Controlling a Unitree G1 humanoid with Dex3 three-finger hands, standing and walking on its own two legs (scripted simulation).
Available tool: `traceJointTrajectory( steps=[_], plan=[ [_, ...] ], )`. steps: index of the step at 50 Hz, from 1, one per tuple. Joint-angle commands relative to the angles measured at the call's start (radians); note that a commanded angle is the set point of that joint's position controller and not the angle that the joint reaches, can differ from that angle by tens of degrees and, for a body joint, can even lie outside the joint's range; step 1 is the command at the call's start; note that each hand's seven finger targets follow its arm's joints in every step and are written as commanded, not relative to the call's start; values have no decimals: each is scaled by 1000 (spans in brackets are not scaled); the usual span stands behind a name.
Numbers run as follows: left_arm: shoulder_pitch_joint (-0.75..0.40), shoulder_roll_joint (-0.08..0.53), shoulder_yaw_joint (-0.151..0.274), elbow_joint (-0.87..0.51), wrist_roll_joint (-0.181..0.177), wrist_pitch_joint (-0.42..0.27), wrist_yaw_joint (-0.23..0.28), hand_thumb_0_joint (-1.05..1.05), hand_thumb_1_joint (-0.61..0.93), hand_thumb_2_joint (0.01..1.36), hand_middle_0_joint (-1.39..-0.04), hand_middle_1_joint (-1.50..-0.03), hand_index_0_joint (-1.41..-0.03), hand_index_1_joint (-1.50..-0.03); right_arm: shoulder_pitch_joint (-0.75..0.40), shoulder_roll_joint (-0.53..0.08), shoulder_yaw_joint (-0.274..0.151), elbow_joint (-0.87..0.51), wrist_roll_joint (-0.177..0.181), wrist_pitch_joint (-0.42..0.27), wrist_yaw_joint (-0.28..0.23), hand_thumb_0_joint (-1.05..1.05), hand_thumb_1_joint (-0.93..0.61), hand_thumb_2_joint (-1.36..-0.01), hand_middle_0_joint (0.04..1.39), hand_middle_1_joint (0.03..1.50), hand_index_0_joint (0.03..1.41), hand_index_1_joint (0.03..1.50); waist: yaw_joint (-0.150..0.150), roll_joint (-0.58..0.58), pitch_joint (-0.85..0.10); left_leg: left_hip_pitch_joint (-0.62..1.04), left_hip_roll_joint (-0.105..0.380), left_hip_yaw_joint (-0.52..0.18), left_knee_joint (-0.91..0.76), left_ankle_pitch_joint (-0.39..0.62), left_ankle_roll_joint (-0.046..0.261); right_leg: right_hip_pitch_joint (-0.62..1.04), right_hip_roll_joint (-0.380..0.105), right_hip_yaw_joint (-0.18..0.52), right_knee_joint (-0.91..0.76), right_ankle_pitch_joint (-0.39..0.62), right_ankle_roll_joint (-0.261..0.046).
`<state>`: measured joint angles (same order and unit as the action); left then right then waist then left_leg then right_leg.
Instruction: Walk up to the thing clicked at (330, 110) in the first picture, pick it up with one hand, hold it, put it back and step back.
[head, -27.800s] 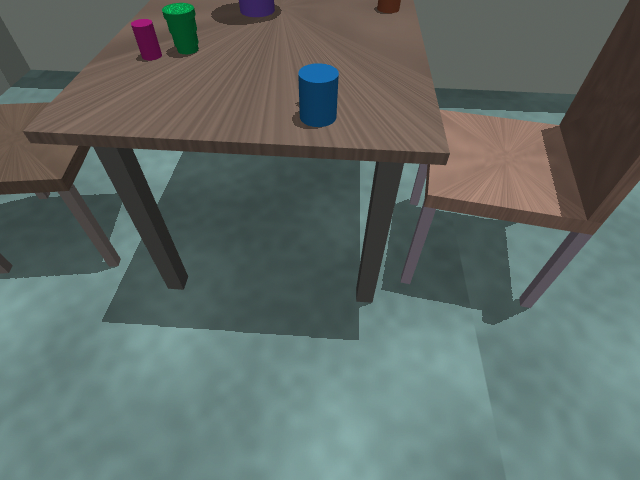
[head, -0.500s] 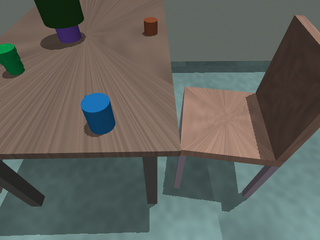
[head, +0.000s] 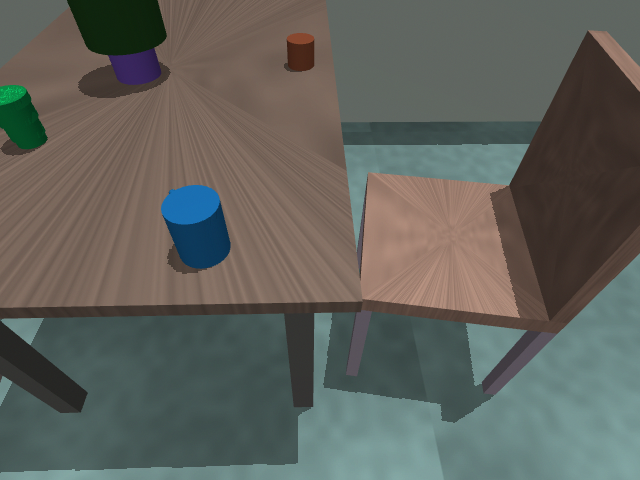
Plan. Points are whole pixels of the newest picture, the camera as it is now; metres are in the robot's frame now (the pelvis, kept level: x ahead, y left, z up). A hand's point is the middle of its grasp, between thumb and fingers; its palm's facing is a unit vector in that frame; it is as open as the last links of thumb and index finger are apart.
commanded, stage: stand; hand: left
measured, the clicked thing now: (193, 221) +0.48 +0.21 +0.03
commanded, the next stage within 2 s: step back in 1.90 s
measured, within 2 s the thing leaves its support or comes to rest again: neither
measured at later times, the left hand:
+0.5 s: hand out of the picture +0.08 +0.25 -0.16, palm faces -0.03 -0.94 -0.34, open 7.4 cm
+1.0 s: hand out of the picture +0.07 +0.26 -0.16, palm faces -0.03 -0.94 -0.34, open 7.4 cm
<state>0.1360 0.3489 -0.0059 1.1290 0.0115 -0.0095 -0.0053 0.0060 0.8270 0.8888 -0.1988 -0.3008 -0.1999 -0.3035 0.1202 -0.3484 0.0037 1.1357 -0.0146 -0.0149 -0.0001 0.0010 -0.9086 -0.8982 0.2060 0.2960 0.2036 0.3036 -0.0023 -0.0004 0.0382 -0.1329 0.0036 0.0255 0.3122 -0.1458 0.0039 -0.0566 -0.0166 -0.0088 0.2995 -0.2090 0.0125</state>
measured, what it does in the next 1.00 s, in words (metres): stands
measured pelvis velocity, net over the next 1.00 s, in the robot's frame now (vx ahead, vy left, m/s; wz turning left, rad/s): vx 0.01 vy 0.01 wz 0.00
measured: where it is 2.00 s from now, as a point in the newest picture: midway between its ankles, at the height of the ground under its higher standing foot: outside the picture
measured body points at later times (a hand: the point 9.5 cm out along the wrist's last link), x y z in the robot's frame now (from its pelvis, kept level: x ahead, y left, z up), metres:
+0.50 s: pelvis +0.01 +0.00 +0.00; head +0.02 +0.00 +0.45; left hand +0.08 +0.30 -0.13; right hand +0.08 -0.30 -0.13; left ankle +0.02 +0.12 -0.75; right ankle -0.03 -0.13 -0.75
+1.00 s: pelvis +0.01 +0.01 +0.00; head +0.02 +0.01 +0.45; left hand +0.07 +0.31 -0.14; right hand +0.08 -0.30 -0.13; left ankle +0.02 +0.12 -0.75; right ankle -0.03 -0.13 -0.75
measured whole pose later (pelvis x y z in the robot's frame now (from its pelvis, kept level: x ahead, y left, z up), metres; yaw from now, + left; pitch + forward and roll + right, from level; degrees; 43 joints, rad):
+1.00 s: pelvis +0.01 +0.01 +0.00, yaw +0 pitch -2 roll +0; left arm 0.14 0.35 -0.01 1.12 0.01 -0.01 0.00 0.01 0.90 0.90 -0.20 -0.30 -0.20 -0.31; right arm 0.11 -0.35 0.00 1.14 -0.01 -0.01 0.00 0.00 -0.91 -0.90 0.21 0.30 0.20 0.30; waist 0.00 -0.01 0.04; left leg -0.12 0.00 0.03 0.31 -0.16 0.01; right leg -0.04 -0.02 -0.01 0.28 -0.21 0.02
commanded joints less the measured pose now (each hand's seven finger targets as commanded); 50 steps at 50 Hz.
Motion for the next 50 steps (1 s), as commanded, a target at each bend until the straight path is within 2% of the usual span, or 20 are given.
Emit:
traceJointTrajectory(
  steps=[1,9,12,15,20,23,27,33,37,39,41,48,50],
  plan=[
    [-28,211,43,-57,3,-20,17,0,900,900,-200,-300,-200,-301,-35,-215,-37,-57,4,-17,-11,0,-900,-900,200,300,200,300,0,2,-48,50,132,-119,-37,107,20,-49,-123,91,-65,110,-32],
    [-31,212,43,-59,1,-19,18,0,900,900,-200,-300,-200,-301,-35,-212,-37,-56,2,-17,-10,0,-900,-900,200,300,200,300,0,7,-47,34,127,-121,-45,93,19,-41,-123,86,-61,98,-32],
    [-27,210,41,-58,1,-21,20,0,900,900,-200,-300,-200,-301,-33,-213,-38,-54,4,-18,-10,0,-900,-900,200,300,200,300,0,-6,-56,48,131,-121,-31,147,21,-33,-127,86,-58,140,-31],
    [-19,209,41,-58,0,-20,19,0,900,900,-200,-300,-200,-301,-33,-217,-39,-53,5,-20,-11,0,-900,-900,200,300,200,300,1,9,-66,58,127,-116,-27,156,18,-35,-129,88,-58,158,-31],
    [-22,212,39,-59,-2,-23,22,0,900,900,-200,-300,-200,-301,-31,-212,-38,-53,8,-20,-11,0,-900,-900,200,300,200,300,0,-2,-95,82,138,-113,-5,269,23,4,-134,79,-38,261,-28],
    [-27,215,42,-57,-1,-20,23,0,900,900,-200,-300,-200,-301,-37,-209,-38,-56,6,-18,-13,0,-900,-900,200,300,200,300,-3,2,-69,70,132,-112,-17,221,20,-15,-130,79,-47,216,-25],
    [-27,212,42,-62,0,-20,23,0,900,900,-200,-300,-200,-301,-38,-209,-38,-57,6,-17,-13,0,-900,-900,200,300,200,300,-1,0,-64,76,134,-111,-16,242,20,-18,-129,76,-48,222,-27],
    [-33,211,44,-65,1,-21,22,0,900,900,-200,-300,-200,-301,-40,-211,-41,-63,5,-16,-12,0,-900,-900,200,300,200,300,-4,1,-46,48,129,-112,-29,168,20,-25,-128,81,-66,158,-27],
    [-29,216,46,-69,3,-24,23,0,900,900,-200,-300,-200,-301,-44,-210,-42,-68,6,-20,-12,0,-900,-900,200,300,200,300,-1,-3,-82,76,134,-108,-12,241,23,-5,-133,75,-49,228,-26],
    [-27,212,44,-68,0,-23,21,0,900,900,-200,-300,-200,-301,-45,-210,-41,-64,6,-20,-12,0,-900,-900,200,300,200,300,1,1,-77,78,134,-109,-16,232,22,-12,-132,76,-54,211,-27],
    [-27,206,42,-70,1,-21,21,0,900,900,-200,-300,-200,-301,-47,-214,-41,-62,6,-19,-12,0,-900,-900,200,300,200,300,2,16,-55,53,129,-111,-29,175,19,-22,-128,76,-67,160,-25],
    [-27,213,43,-69,1,-23,21,0,900,900,-200,-300,-200,-301,-46,-211,-43,-61,7,-20,-11,0,-900,-900,200,300,200,300,-2,-6,-76,76,132,-110,-20,218,22,-14,-131,75,-59,197,-27],
    [-32,212,43,-71,2,-22,21,0,900,900,-200,-300,-200,-301,-42,-211,-44,-59,6,-19,-11,0,-900,-900,200,300,200,300,-3,3,-74,70,132,-110,-21,205,22,-9,-133,78,-58,189,-29]
  ],
)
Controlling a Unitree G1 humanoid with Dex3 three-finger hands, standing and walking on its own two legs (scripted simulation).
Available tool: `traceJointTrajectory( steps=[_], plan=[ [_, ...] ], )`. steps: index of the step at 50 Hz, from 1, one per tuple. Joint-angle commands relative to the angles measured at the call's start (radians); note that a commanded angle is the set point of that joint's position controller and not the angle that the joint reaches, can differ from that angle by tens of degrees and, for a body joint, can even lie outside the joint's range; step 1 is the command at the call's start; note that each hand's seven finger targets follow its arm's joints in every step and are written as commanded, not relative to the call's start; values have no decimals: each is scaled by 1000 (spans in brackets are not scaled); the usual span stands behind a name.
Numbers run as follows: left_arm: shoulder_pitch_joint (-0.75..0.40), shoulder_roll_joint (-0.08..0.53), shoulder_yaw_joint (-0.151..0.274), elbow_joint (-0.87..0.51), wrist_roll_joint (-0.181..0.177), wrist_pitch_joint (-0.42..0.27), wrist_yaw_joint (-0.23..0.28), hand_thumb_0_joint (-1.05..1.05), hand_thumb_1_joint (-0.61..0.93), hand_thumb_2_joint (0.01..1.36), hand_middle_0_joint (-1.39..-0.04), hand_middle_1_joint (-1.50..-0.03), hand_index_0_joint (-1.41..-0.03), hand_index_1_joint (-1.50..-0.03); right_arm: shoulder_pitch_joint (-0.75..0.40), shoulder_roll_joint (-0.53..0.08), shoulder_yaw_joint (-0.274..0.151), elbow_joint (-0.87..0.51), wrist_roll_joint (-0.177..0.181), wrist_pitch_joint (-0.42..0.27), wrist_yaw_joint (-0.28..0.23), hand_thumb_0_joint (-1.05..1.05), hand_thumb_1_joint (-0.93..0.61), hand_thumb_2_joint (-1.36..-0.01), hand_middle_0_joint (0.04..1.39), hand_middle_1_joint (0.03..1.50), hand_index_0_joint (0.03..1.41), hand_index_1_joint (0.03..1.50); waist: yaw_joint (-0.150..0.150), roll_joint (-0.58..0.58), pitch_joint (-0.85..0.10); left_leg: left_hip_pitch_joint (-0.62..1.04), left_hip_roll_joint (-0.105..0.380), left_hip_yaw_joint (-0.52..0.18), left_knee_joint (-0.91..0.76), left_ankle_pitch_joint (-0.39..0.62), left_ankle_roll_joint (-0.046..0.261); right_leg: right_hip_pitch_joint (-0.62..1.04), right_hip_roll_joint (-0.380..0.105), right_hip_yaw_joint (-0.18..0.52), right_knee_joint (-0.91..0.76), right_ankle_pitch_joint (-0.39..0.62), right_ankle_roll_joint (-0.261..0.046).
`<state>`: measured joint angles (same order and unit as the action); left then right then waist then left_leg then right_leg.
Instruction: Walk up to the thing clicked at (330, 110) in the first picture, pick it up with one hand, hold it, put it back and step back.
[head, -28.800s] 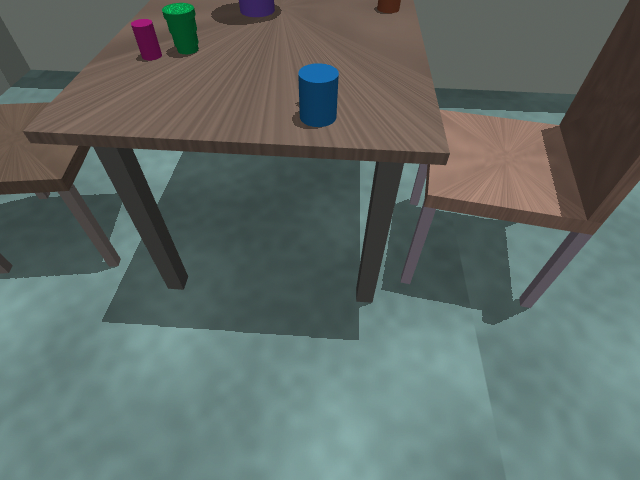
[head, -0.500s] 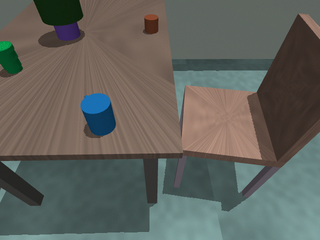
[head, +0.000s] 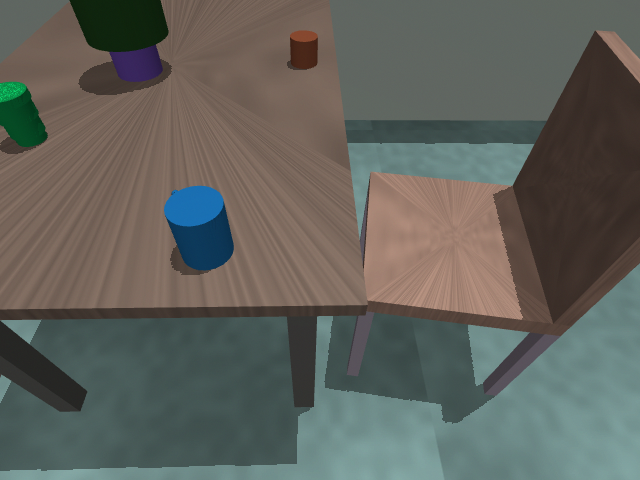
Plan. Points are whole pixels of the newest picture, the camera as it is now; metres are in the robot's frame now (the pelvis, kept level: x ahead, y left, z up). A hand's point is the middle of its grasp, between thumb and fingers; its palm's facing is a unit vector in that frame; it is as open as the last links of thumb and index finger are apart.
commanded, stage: stand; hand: left
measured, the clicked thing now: (196, 222) +0.47 +0.20 +0.03
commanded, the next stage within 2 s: step back in 0.90 s
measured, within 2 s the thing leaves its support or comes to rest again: neither
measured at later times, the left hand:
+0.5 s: hand out of the picture +0.05 +0.25 -0.16, palm faces -0.03 -0.94 -0.33, open 7.4 cm
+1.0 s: hand out of the picture +0.07 +0.26 -0.16, palm faces -0.01 -0.94 -0.35, open 7.4 cm
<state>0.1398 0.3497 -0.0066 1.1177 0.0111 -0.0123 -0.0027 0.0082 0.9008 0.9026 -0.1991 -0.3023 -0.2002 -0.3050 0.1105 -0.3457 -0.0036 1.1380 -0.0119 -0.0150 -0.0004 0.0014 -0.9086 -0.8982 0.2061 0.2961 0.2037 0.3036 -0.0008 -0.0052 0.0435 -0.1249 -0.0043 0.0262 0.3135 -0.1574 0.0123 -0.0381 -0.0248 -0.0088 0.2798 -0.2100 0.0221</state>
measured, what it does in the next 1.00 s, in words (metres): stands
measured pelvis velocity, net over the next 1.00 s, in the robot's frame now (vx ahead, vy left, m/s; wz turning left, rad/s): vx -0.01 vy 0.00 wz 0.00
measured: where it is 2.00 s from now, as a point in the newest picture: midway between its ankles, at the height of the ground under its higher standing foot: outside the picture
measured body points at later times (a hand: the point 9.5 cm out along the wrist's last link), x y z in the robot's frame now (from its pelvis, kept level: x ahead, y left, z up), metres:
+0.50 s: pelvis +0.00 +0.00 +0.00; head +0.01 +0.01 +0.45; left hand +0.05 +0.30 -0.14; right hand +0.06 -0.30 -0.13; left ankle +0.01 +0.11 -0.75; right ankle -0.04 -0.13 -0.75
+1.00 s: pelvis -0.01 +0.00 -0.01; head +0.02 +0.01 +0.44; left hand +0.07 +0.31 -0.14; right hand +0.08 -0.31 -0.13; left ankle +0.01 +0.11 -0.75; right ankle -0.04 -0.13 -0.75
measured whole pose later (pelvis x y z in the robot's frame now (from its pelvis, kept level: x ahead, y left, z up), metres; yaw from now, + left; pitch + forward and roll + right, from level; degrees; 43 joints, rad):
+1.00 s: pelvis -0.01 +0.00 -0.01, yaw +0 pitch -1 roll +0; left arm 0.11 0.37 0.02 1.06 -0.01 0.00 0.01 0.01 0.90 0.90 -0.20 -0.30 -0.20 -0.30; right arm 0.07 -0.35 -0.02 1.10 0.00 0.00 0.01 0.00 -0.91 -0.90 0.21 0.30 0.20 0.30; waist 0.00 -0.02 0.10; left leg -0.19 -0.01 0.03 0.39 -0.18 0.02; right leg -0.13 -0.03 -0.01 0.41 -0.26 0.02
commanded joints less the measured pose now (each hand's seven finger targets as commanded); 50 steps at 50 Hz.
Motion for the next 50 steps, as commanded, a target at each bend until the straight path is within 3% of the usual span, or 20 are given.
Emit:
traceJointTrajectory(
  steps=[1,6,11,15,20,25,33,44,45,46,49,50],
  plan=[
    [-27,208,42,-57,1,-19,19,0,900,900,-200,-300,-200,-301,-37,-214,-34,-58,4,-19,-10,0,-900,-900,200,300,200,300,-2,9,-64,57,140,-115,-28,208,12,-39,-122,76,-44,176,-36],
    [-19,208,43,-55,3,-16,18,0,900,900,-200,-300,-200,-300,-38,-219,-38,-58,3,-18,-9,0,-900,-900,200,300,200,300,-1,6,-42,41,135,-119,-44,132,13,-61,-116,75,-54,105,-37],
    [-21,210,44,-57,2,-17,16,0,900,900,-200,-300,-200,-300,-28,-215,-38,-57,2,-19,-9,0,-900,-900,200,300,200,300,-4,7,-51,38,138,-121,-44,144,15,-50,-119,78,-46,105,-38],
    [-13,205,42,-52,3,-16,15,0,900,900,-200,-300,-200,-300,-33,-218,-40,-55,3,-18,-7,0,-900,-900,200,300,200,300,-3,1,-28,31,134,-129,-56,82,12,-75,-114,77,-52,55,-38],
    [-16,211,44,-57,2,-16,14,0,900,900,-200,-300,-200,-300,-33,-214,-39,-57,2,-21,-8,0,-900,-900,200,300,200,300,-2,14,-58,42,134,-123,-45,139,13,-55,-120,79,-39,103,-42],
    [-17,212,45,-57,5,-15,16,0,900,900,-200,-300,-200,-300,-29,-216,-40,-55,3,-18,-7,0,-900,-900,200,300,200,300,-3,4,-47,31,133,-126,-50,92,14,-62,-119,79,-46,75,-41],
    [-11,211,43,-56,0,-18,17,0,900,900,-200,-300,-200,-300,-25,-215,-37,-57,5,-20,-10,0,-900,-900,200,300,200,300,-3,-2,-69,66,139,-120,-24,216,16,-51,-121,75,-30,163,-37],
    [-16,209,43,-58,2,-19,18,0,900,900,-200,-300,-200,-300,-28,-213,-34,-61,5,-18,-10,0,-900,-900,200,300,200,300,-4,1,-67,53,136,-112,-19,217,15,-37,-125,78,-42,189,-34],
    [-46,277,83,-91,-13,-7,25,0,900,900,-200,-300,-200,-300,-55,-269,-59,-71,7,0,-7,0,-900,-900,200,300,200,300,-1,-10,25,-9,130,-128,53,368,35,-108,-92,64,79,329,-45],
    [-26,258,82,-98,-18,1,29,0,900,900,-200,-300,-200,-300,-48,-266,-64,-85,13,7,-7,0,-900,-900,200,300,200,300,2,14,-3,9,142,-125,75,439,49,-121,-80,42,114,324,-45],
    [-11,222,80,-130,-18,14,31,0,900,900,-200,-300,-200,-300,-28,-280,-81,-113,17,18,-7,0,-900,-900,200,300,200,300,-6,64,-83,9,199,-154,73,523,120,-107,-28,5,254,215,-53],
    [1,211,79,-138,-19,21,30,0,900,900,-200,-300,-200,-300,-38,-293,-91,-128,16,23,-6,0,-900,-900,200,300,200,300,-3,103,-102,5,220,-176,63,488,144,-117,-11,-4,293,152,-55]
  ],
)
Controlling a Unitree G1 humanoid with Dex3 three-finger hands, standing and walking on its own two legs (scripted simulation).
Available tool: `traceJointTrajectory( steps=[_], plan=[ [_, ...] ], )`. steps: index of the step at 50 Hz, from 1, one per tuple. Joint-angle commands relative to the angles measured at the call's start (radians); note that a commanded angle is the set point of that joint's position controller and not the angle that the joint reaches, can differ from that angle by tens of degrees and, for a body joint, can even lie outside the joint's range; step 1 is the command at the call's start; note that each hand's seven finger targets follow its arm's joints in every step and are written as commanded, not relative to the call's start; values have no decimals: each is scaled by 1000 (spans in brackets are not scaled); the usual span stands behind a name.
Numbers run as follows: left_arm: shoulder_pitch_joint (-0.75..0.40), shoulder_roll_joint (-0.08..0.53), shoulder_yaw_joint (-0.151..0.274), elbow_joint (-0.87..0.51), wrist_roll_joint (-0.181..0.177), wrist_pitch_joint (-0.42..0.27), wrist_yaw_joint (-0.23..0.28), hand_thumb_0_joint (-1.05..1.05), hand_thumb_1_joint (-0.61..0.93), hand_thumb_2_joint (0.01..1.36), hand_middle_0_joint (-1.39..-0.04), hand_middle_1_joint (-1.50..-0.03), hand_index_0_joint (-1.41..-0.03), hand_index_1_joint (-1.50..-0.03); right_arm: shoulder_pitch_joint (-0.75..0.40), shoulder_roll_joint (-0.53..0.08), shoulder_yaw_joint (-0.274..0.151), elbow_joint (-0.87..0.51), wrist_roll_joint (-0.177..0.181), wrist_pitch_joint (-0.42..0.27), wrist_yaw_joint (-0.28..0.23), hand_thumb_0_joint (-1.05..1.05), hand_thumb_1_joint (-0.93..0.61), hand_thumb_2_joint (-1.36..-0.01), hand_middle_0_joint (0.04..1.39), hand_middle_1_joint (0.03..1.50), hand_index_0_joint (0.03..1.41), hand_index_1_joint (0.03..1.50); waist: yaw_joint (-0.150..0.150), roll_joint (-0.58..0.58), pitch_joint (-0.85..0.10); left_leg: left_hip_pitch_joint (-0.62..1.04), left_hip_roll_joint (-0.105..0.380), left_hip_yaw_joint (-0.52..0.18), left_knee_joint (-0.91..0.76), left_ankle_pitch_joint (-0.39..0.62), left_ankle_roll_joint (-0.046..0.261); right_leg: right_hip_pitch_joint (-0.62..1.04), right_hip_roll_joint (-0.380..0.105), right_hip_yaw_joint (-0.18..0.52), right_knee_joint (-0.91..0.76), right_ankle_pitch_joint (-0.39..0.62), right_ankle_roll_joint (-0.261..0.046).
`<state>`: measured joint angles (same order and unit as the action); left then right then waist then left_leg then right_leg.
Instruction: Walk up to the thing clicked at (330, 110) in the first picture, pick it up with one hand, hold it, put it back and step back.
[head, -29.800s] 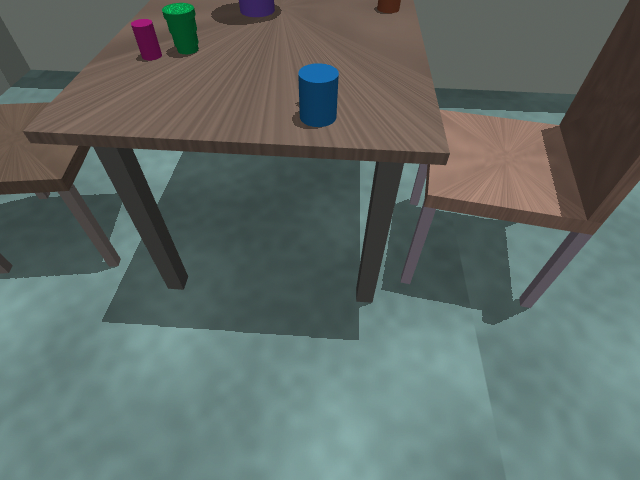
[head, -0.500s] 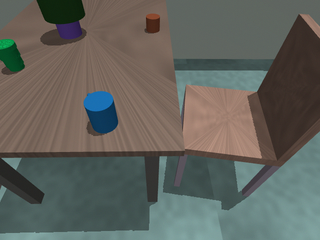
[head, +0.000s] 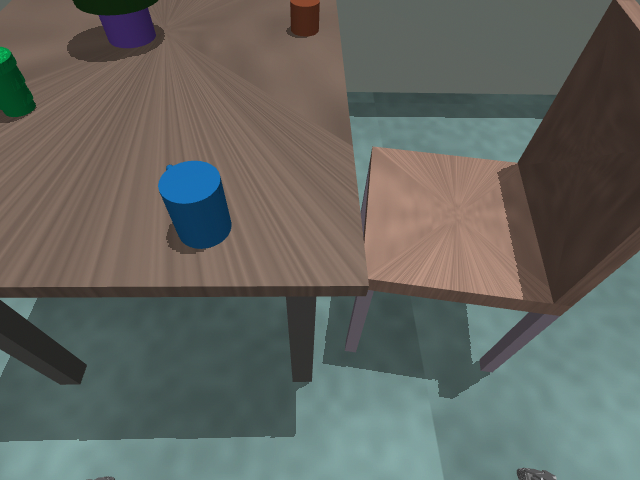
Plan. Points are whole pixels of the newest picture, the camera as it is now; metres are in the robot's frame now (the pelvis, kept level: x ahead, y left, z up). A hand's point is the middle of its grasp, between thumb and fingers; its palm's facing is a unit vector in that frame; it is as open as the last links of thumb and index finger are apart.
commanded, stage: step back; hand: left
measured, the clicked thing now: (192, 199) +0.49 +0.20 +0.03
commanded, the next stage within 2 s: none
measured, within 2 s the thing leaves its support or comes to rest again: neither
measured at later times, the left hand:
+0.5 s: hand out of the picture +0.01 +0.24 -0.15, palm faces +0.04 -0.90 -0.42, open 7.4 cm
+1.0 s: hand out of the picture -0.16 +0.25 -0.17, palm faces -0.02 -0.91 -0.42, open 7.4 cm
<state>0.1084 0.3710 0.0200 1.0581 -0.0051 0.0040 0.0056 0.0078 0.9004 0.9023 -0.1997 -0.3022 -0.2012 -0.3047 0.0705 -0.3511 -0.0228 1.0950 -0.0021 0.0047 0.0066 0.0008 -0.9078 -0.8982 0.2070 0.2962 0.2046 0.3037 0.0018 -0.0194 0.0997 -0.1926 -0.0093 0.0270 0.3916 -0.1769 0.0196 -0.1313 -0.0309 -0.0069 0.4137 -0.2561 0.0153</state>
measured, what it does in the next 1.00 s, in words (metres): walks backwards: left foot, then right foot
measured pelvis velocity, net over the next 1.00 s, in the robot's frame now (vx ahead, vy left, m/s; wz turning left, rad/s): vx -0.22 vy -0.03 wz -0.03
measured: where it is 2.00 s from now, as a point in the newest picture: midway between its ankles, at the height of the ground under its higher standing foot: outside the picture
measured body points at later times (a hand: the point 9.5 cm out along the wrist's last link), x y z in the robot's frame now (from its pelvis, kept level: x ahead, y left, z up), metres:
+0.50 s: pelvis -0.09 -0.03 -0.02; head +0.00 -0.05 +0.42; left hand +0.00 +0.28 -0.12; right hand +0.02 -0.34 -0.16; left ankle -0.13 +0.10 -0.70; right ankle -0.06 -0.13 -0.74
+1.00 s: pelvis -0.22 -0.03 -0.03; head -0.15 -0.03 +0.42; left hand -0.15 +0.30 -0.14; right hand -0.06 -0.33 -0.14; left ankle -0.13 +0.10 -0.74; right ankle -0.25 -0.15 -0.75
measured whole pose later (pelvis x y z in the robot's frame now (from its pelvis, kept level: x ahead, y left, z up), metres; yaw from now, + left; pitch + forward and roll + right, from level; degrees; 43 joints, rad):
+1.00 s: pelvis -0.22 -0.03 -0.03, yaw -2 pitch -2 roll +0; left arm 0.20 0.39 0.07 0.88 0.02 0.03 0.01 0.01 0.90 0.90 -0.20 -0.30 -0.20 -0.30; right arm 0.03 -0.39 -0.05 0.82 -0.02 0.05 0.00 0.00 -0.91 -0.90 0.21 0.30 0.21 0.30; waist 0.04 0.01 0.20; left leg -0.40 0.05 0.05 0.65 -0.21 0.00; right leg -0.22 0.02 0.05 0.67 -0.41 0.02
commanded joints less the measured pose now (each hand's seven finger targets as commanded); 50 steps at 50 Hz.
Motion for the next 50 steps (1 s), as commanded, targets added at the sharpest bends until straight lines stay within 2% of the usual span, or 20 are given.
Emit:
traceJointTrajectory(
  steps=[1,4,6,8,9,10,11,12,15,23,27,29,31,32,33,37,44,46,49,50],
  plan=[
    [43,188,54,-82,1,11,22,0,900,900,-200,-300,-200,-300,-9,-298,-80,-100,5,8,-14,0,-900,-900,200,300,200,300,-6,155,-168,51,251,-202,-24,467,161,-28,11,-9,214,109,-51],
    [85,192,63,-100,12,26,16,0,900,900,-200,-300,-200,-300,-42,-296,-88,-150,-4,19,-18,0,-900,-900,200,300,200,300,10,204,-204,5,292,-225,1,386,214,-50,29,10,341,-158,-65],
    [128,198,71,-100,17,30,12,0,900,900,-200,-300,-200,-300,-75,-290,-93,-185,-10,29,-16,0,-900,-900,200,300,200,300,31,197,-200,-62,281,-205,54,310,210,-26,24,15,315,-159,-72],
    [137,223,81,-116,25,16,15,0,900,900,-200,-300,-200,-300,-87,-245,-81,-205,5,41,-11,0,-900,-900,200,300,200,300,53,41,-182,-80,133,-114,253,183,106,-39,-82,106,62,207,-85],
    [112,286,101,-135,32,6,17,0,900,900,-200,-300,-200,-300,-96,-206,-67,-221,15,44,-10,0,-900,-900,200,300,200,300,54,-109,-130,-162,-19,-75,406,3,33,-48,-204,280,-43,409,-119],
    [63,321,109,-155,33,3,19,0,900,900,-200,-300,-200,-300,-67,-172,-58,-214,6,54,-18,0,-900,-900,200,300,200,300,41,-170,-68,-271,-118,-118,548,-392,9,-60,-296,372,-72,556,-175],
    [23,321,106,-186,41,2,20,0,900,900,-200,-300,-200,-300,-5,-186,-61,-201,0,62,-24,0,-900,-900,200,300,200,300,11,-136,-50,-260,-102,-167,684,-456,4,-115,-335,366,-42,642,-264],
    [-2,331,109,-205,45,-1,25,0,900,900,-200,-300,-200,-300,19,-201,-69,-197,-1,64,-28,0,-900,-900,200,300,200,300,9,-154,-61,-269,-88,-193,761,-466,12,-150,-358,397,-40,637,-293],
    [-94,267,101,-241,45,-4,25,0,900,900,-200,-300,-200,-300,82,-245,-76,-174,16,54,-26,0,-900,-900,200,300,200,300,-42,-106,-96,-277,-98,-205,811,-311,-5,-91,-201,192,23,562,-200],
    [116,243,116,-259,28,14,42,0,900,900,-200,-300,-200,-300,19,-228,-51,-251,-13,29,-40,0,-900,-900,200,300,200,300,86,-154,-175,-367,-20,-135,486,-332,-31,250,-274,219,134,723,-246],
    [51,270,121,-295,19,21,34,0,900,900,-200,-300,-200,-300,121,-228,-62,-221,-18,25,-29,0,-900,-900,200,300,200,300,30,-186,-208,-169,-9,-57,276,-266,-4,126,-242,186,168,630,-206],
    [-8,276,113,-319,16,23,26,0,900,900,-200,-300,-200,-300,178,-241,-76,-199,-20,22,-22,0,-900,-900,200,300,200,300,-17,-114,-221,-18,-1,-30,125,-26,11,-3,-216,149,203,459,-158],
    [0,211,97,-335,7,28,22,0,900,900,-200,-300,-200,-300,133,-317,-99,-233,-34,22,-17,0,-900,-900,200,300,200,300,-14,147,-209,53,231,-349,48,285,135,-217,-14,54,399,66,-62],
    [-52,207,105,-331,4,33,31,0,900,900,-200,-300,-200,-300,95,-381,-110,-244,-28,25,-11,0,-900,-900,200,300,200,300,-53,308,-168,-41,368,-487,-44,324,274,-262,134,27,622,-387,-35],
    [-63,218,113,-321,22,37,39,0,900,900,-200,-300,-200,-300,85,-392,-115,-250,-36,23,-14,0,-900,-900,200,300,200,300,-61,278,-120,-123,411,-557,-73,279,326,-263,132,138,784,-452,-28],
    [104,206,113,-251,4,42,27,0,900,900,-200,-300,-200,-300,-62,-263,-79,-302,-38,21,-28,0,-900,-900,200,300,200,300,56,144,-51,-78,237,-235,-17,276,196,-365,152,177,909,-256,-35],
    [103,175,98,-278,18,13,24,0,900,900,-200,-300,-200,-300,45,-256,-89,-307,-20,22,-30,0,-900,-900,200,300,200,300,-17,201,-157,183,275,-202,96,379,236,-309,60,107,474,-262,25],
    [107,180,102,-268,18,4,21,0,900,900,-200,-300,-200,-300,48,-266,-92,-310,-27,33,-23,0,-900,-900,200,300,200,300,-33,225,-176,161,240,-189,115,307,206,-234,51,47,296,-223,23],
    [239,188,105,-202,33,-6,21,0,900,900,-200,-300,-200,-300,-21,-291,-98,-334,-10,52,-18,0,-900,-900,200,300,200,300,28,191,-215,9,228,-177,179,149,155,-23,60,-19,0,31,-13],
    [247,220,115,-200,43,-10,23,0,900,900,-200,-300,-200,-300,-24,-258,-86,-333,-2,54,-15,0,-900,-900,200,300,200,300,41,122,-190,-106,193,-166,230,22,99,15,11,87,-17,58,-37]
  ],
)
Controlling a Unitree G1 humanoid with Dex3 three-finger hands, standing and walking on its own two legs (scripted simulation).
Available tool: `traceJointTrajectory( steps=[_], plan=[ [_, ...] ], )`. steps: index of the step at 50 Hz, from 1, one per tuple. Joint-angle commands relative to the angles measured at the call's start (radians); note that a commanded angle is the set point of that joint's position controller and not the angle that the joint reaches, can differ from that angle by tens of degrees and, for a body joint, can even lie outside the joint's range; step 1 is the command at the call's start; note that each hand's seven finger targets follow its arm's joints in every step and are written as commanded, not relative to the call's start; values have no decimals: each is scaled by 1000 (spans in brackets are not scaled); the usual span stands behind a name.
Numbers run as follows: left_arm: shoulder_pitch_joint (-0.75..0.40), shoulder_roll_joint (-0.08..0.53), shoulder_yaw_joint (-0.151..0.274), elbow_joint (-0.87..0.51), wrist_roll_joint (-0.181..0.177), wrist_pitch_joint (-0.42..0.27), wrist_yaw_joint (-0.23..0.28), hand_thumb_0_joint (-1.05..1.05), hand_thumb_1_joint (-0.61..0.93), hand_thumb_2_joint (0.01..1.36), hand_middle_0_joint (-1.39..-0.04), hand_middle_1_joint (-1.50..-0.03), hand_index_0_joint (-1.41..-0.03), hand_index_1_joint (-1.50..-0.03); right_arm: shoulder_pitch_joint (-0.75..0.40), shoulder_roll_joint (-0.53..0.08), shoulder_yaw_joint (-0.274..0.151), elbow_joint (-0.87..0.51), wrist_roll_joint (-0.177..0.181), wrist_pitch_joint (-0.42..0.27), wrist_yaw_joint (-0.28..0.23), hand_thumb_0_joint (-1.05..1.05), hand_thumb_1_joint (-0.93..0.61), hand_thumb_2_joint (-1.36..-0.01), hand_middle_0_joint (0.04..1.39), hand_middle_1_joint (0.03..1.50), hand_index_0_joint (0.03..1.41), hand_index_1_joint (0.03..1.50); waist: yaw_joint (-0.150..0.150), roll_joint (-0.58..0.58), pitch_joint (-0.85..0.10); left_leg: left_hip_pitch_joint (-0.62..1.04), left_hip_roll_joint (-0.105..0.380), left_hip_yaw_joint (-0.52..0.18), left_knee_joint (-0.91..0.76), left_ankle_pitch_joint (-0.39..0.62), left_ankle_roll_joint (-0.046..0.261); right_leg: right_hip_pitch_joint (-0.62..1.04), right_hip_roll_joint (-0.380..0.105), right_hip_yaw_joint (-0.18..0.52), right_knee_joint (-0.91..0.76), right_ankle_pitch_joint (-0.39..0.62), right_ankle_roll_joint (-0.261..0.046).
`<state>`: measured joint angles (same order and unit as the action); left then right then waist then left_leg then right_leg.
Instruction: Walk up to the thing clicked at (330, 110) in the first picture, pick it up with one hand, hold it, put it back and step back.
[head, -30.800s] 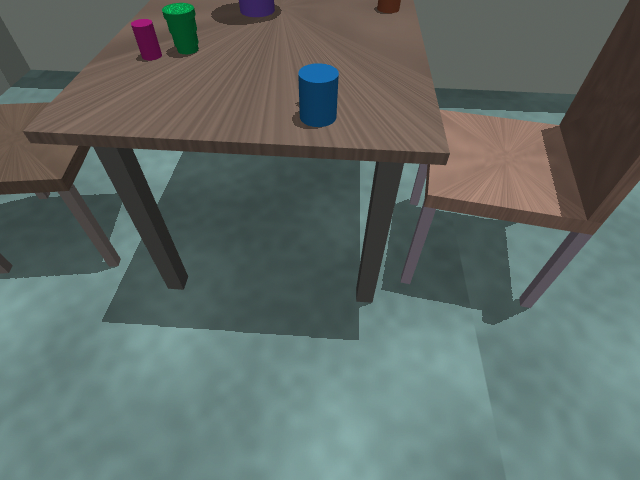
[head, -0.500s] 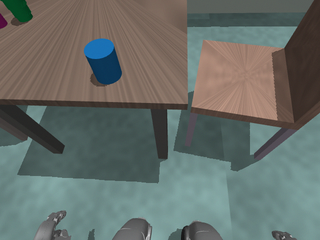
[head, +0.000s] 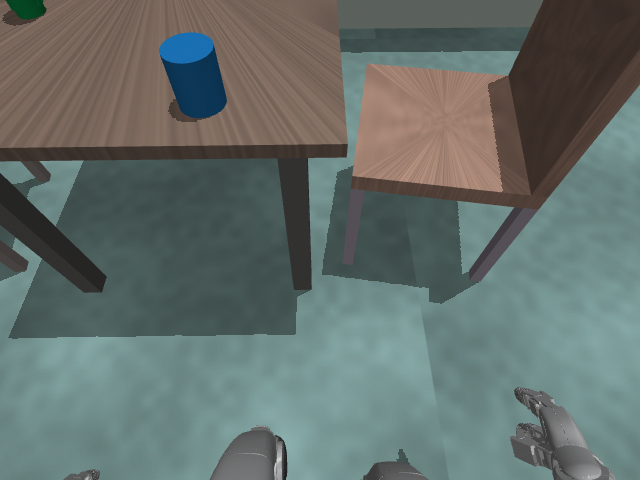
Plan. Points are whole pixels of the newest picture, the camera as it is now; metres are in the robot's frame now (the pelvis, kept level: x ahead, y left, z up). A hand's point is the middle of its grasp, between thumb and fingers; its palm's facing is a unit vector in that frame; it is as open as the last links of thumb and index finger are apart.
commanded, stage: step back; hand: left
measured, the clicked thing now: (190, 72) +0.70 +0.25 +0.06
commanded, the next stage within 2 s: none
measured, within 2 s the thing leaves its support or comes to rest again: neither
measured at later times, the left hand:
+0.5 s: hand out of the picture -0.03 +0.29 -0.14, palm faces +0.06 -0.92 -0.39, open 7.4 cm
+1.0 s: hand out of the picture -0.24 +0.28 -0.12, palm faces -0.01 -0.90 -0.45, open 7.4 cm
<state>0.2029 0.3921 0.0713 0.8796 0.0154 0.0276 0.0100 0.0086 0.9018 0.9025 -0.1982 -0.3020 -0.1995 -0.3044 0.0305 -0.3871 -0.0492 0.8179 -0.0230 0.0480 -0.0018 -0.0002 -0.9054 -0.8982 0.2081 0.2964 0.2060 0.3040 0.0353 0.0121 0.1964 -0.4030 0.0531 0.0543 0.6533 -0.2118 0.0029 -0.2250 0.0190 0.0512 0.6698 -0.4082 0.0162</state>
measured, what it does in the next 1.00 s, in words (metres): walks backwards: left foot, then right foot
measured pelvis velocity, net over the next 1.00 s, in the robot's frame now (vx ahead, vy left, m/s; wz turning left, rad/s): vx -0.30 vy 0.00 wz -0.01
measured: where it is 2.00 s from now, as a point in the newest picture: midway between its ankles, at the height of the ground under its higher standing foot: outside the picture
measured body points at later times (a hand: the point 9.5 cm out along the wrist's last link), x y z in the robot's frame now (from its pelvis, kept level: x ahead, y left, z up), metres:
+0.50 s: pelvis -0.15 +0.02 +0.00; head -0.09 +0.04 +0.45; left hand -0.03 +0.34 -0.12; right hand -0.05 -0.29 -0.11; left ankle -0.16 +0.13 -0.72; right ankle -0.07 -0.12 -0.68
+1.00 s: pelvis -0.30 +0.00 +0.01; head -0.25 -0.03 +0.46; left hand -0.24 +0.32 -0.09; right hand -0.19 -0.31 -0.12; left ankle -0.32 +0.16 -0.63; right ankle -0.28 -0.11 -0.72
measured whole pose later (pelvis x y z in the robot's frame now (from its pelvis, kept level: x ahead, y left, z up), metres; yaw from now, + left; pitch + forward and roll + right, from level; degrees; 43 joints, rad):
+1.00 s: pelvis -0.30 +0.00 +0.01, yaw -1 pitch -1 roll +2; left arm 0.22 0.36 0.06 0.87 0.04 0.04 0.01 0.01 0.90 0.90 -0.20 -0.30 -0.20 -0.31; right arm 0.14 -0.40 -0.05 0.86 0.00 0.07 -0.02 0.00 -0.91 -0.90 0.21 0.30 0.20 0.30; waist 0.04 0.03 0.13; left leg -0.49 -0.12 -0.15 1.16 -0.48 -0.01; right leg -0.31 -0.02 0.05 0.62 -0.29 -0.02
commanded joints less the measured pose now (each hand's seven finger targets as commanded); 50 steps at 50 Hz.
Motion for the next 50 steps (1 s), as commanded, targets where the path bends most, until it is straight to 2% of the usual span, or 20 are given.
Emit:
traceJointTrajectory(
  steps=[1,2,3,6,7,14,18,20,21,22,23,27,34,39,40,41,42,43,46,50],
  plan=[
    [115,280,89,-44,36,-39,17,0,900,900,-200,-300,-200,-300,27,-164,-46,-68,24,11,-3,0,-900,-900,200,300,200,300,-10,-171,-243,-105,-26,-127,128,-182,39,123,-223,342,-318,201,-112],
    [37,367,105,-85,30,-31,11,0,900,900,-200,-300,-200,-300,-8,-168,-52,-73,21,19,-14,0,-900,-900,200,300,200,300,33,-269,-179,-86,-138,-162,379,-403,-5,-120,-414,505,-399,176,-283],
    [-48,384,107,-125,35,-36,18,0,900,900,-200,-300,-200,-300,-4,-211,-75,-61,15,23,-24,0,-900,-900,200,300,200,300,22,-277,-104,-42,-105,-268,562,-405,-16,-287,-470,590,-435,151,-338],
    [-142,241,76,-151,23,-38,21,0,900,900,-200,-300,-200,-300,115,-203,-61,8,34,15,-19,0,-900,-900,200,300,200,300,-76,-130,-114,-68,-185,-280,614,-241,-4,-152,-227,169,-282,438,-175],
    [-136,227,79,-153,24,-34,21,0,900,900,-200,-300,-200,-300,135,-185,-52,8,34,7,-24,0,-900,-900,200,300,200,300,-72,-152,-158,-92,-197,-258,607,-229,-12,-74,-197,122,-253,484,-158],
    [33,213,79,-143,21,-16,42,0,900,900,-200,-300,-200,-300,107,-178,-41,-23,10,-15,-34,0,-900,-900,200,300,200,300,47,-203,-260,-128,-103,-183,256,-356,-42,277,-298,201,-148,690,-240],
    [-53,245,72,-174,7,-1,35,0,900,900,-200,-300,-200,-300,233,-186,-56,20,1,-16,-23,0,-900,-900,200,300,200,300,-14,-257,-320,90,-73,-94,-50,-212,3,166,-274,167,-80,675,-191],
    [-96,231,57,-187,0,12,28,0,900,900,-200,-300,-200,-300,282,-206,-72,43,-9,-19,-18,0,-900,-900,200,300,200,300,-62,-165,-305,219,-53,-108,-221,17,36,-1,-213,121,-14,482,-114],
    [-84,191,45,-195,-3,13,27,0,900,900,-200,-300,-200,-300,260,-272,-87,28,-22,-20,-15,0,-900,-900,200,300,200,300,-52,59,-298,270,125,-367,-250,157,104,-156,-96,55,141,252,-62],
    [-130,176,47,-200,-11,11,35,0,900,900,-200,-300,-200,-300,183,-335,-92,0,-29,-17,-5,0,-900,-900,200,300,200,300,-57,219,-256,227,269,-529,-299,281,215,-279,74,-20,317,-211,-32],
    [-167,202,65,-193,5,13,49,0,900,900,-200,-300,-200,-300,175,-380,-102,-11,-25,-19,-3,0,-900,-900,200,300,200,300,-103,251,-233,87,359,-627,-330,294,320,-217,82,107,504,-298,-24],
    [-22,193,61,-112,-17,19,32,0,900,900,-200,-300,-200,-300,16,-225,-59,-47,-25,-28,-21,0,-900,-900,200,300,200,300,20,120,-137,119,157,-269,-251,360,189,-297,105,151,667,-81,-35],
    [-38,162,44,-124,4,-11,21,0,900,900,-200,-300,-200,-300,136,-218,-65,-40,-9,-18,-20,0,-900,-900,200,300,200,300,-70,172,-228,378,191,-249,-162,460,255,-236,28,29,237,-110,29],
    [107,158,42,-44,16,-24,15,0,900,900,-200,-300,-200,-300,50,-256,-72,-66,7,10,-11,0,-900,-900,200,300,200,300,-3,173,-343,261,168,-220,-61,268,171,47,8,-69,-257,176,-20],
    [102,191,50,-41,25,-28,16,0,900,900,-200,-300,-200,-300,42,-231,-63,-69,12,12,-9,0,-900,-900,200,300,200,300,6,122,-332,159,135,-211,-40,154,125,105,-29,-2,-271,218,-47],
    [108,255,69,-48,36,-31,15,0,900,900,-200,-300,-200,-300,36,-194,-51,-83,15,10,-7,0,-900,-900,200,300,200,300,9,-67,-288,-26,24,-168,84,-53,64,113,-168,252,-285,183,-102],
    [41,346,91,-76,31,-24,9,0,900,900,-200,-300,-200,-300,7,-163,-46,-93,16,10,-18,0,-900,-900,200,300,200,300,36,-271,-211,-93,-143,-124,297,-362,2,-58,-374,458,-367,189,-260],
    [-39,390,97,-111,31,-28,15,0,900,900,-200,-300,-200,-300,17,-204,-68,-86,15,19,-31,0,-900,-900,200,300,200,300,32,-297,-140,-41,-99,-242,504,-425,-13,-261,-478,572,-411,203,-343],
    [-142,242,65,-140,25,-30,22,0,900,900,-200,-300,-200,-300,116,-211,-61,-16,28,13,-22,0,-900,-900,200,300,200,300,-55,-107,-136,-38,-168,-257,586,-275,-3,-164,-267,194,-264,449,-224],
    [-46,215,60,-140,35,-11,27,0,900,900,-200,-300,-200,-300,110,-174,-36,-27,17,-6,-33,0,-900,-900,200,300,200,300,7,-143,-182,-80,-161,-173,430,-294,-37,12,-212,109,-193,514,-201]
  ],
)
